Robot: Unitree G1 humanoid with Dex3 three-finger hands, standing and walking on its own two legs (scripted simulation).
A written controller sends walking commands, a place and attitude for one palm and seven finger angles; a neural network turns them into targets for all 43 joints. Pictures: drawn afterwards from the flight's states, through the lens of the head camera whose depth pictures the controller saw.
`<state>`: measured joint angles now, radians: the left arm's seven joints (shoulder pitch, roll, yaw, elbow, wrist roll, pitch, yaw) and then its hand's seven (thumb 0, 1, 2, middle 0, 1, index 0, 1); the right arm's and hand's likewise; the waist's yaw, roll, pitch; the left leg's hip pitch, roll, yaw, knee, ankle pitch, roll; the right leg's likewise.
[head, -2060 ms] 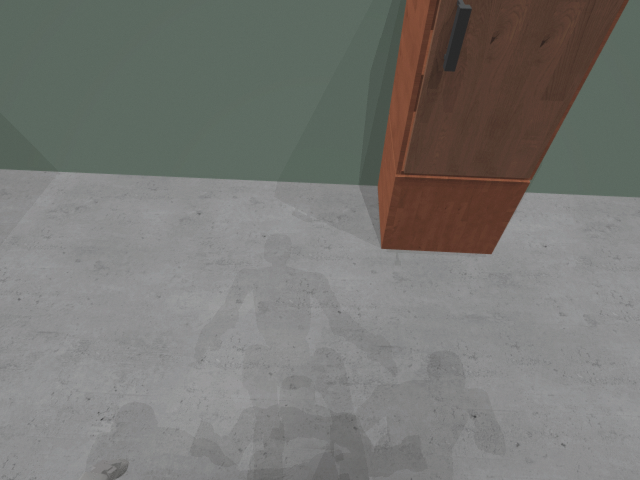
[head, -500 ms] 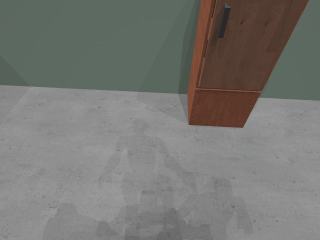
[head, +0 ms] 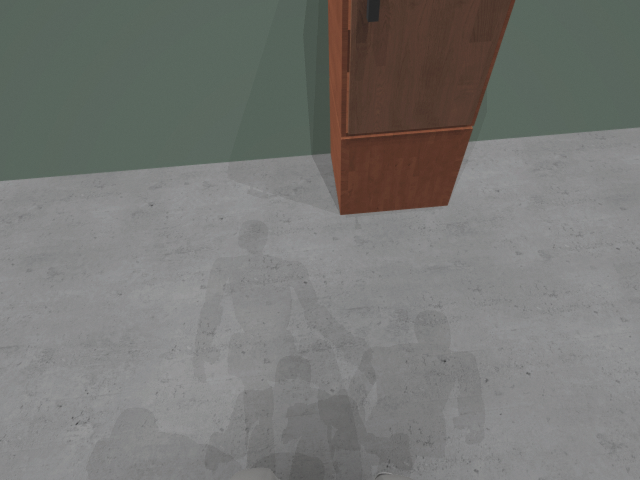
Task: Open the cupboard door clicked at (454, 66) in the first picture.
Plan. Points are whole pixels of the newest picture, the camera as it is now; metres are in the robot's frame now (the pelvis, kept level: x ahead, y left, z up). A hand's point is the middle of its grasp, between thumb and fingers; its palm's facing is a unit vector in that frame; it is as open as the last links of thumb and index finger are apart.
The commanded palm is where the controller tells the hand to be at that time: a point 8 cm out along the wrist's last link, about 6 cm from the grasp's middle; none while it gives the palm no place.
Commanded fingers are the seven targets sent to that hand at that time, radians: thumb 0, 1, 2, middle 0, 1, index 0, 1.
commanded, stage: walk to a spot facing it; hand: left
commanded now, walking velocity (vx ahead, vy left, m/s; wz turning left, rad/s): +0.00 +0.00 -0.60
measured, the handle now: out of the picture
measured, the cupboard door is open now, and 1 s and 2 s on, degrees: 0 0 0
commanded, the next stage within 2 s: none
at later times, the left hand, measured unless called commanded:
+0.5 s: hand out of the picture +0.10 +0.27 -0.15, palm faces -0.20 -0.95 -0.24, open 7.4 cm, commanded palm none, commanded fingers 0.00 0.90 0.90 -0.20 -0.30 -0.20 -0.30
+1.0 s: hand (269, 423) +0.21 +0.10 -0.14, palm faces -0.61 -0.77 -0.21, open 7.4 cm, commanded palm none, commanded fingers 0.00 0.90 0.90 -0.20 -0.30 -0.20 -0.30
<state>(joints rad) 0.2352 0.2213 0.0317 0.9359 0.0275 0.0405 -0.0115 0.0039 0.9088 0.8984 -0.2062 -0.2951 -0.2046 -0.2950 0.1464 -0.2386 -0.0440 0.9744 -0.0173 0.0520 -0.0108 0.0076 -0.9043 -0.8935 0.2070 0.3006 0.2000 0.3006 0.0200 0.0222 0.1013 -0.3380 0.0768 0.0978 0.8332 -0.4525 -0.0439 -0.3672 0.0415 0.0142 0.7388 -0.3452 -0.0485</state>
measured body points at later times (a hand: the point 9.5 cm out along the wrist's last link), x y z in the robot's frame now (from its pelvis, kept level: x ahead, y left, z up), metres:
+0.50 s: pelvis -0.03 +0.07 +0.02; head +0.01 +0.09 +0.47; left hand +0.11 +0.32 -0.13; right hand +0.01 -0.21 -0.09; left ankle -0.02 +0.17 -0.72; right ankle -0.01 -0.07 -0.67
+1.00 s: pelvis -0.01 +0.03 +0.01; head +0.01 +0.01 +0.46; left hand +0.24 +0.14 -0.12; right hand -0.21 -0.16 -0.14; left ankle -0.01 +0.17 -0.68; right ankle -0.11 -0.05 -0.72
